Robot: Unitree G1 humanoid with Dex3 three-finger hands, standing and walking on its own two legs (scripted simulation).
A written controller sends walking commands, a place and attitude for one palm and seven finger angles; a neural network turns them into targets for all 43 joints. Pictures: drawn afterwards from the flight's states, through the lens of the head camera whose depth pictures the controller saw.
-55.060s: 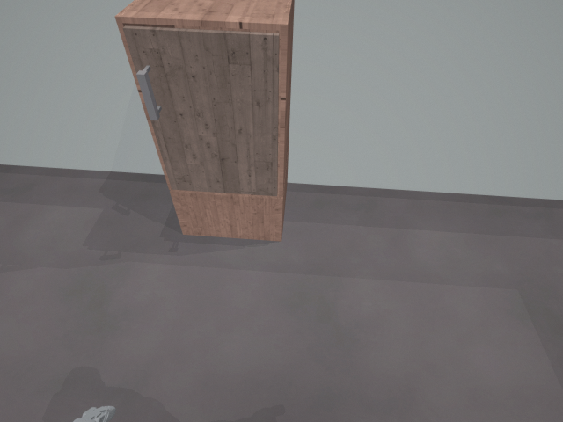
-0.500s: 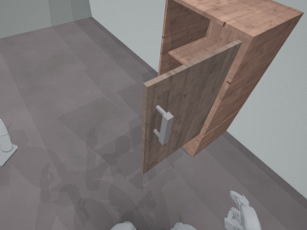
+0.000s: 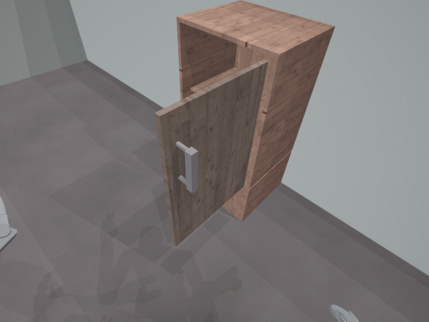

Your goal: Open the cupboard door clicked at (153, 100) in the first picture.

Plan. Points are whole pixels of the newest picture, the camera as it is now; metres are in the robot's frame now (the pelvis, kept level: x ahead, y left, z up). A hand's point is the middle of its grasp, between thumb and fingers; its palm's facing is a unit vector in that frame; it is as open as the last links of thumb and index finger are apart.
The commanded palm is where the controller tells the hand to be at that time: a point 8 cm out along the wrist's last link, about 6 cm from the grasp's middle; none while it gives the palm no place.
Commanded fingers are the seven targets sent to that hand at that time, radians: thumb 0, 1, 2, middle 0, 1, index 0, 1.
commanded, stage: stop stepping back and stand still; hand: left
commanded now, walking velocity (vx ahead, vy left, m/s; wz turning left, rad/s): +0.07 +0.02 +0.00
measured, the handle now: (186, 167) +0.50 +0.10 -0.02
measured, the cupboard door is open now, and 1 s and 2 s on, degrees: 90 90 90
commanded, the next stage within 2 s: let the arm hang, fingers relaxed in 0.82 s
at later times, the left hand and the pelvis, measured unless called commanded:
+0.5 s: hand out of the picture +0.16 +0.28 +0.17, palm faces +0.45 -0.77 -0.44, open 7.4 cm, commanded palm +0.09 +0.31 +0.19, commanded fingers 0.00 0.90 0.90 -0.20 -0.30 -0.20 -0.30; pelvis -0.05 +0.01 +0.01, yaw +0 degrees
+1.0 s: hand (33, 295) +0.14 +0.27 +0.07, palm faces +0.26 -0.85 -0.46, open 7.4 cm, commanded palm none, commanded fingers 0.00 0.90 0.90 -0.20 -0.30 -0.20 -0.30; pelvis -0.07 +0.01 +0.01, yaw +2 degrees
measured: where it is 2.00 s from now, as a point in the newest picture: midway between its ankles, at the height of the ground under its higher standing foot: outside the picture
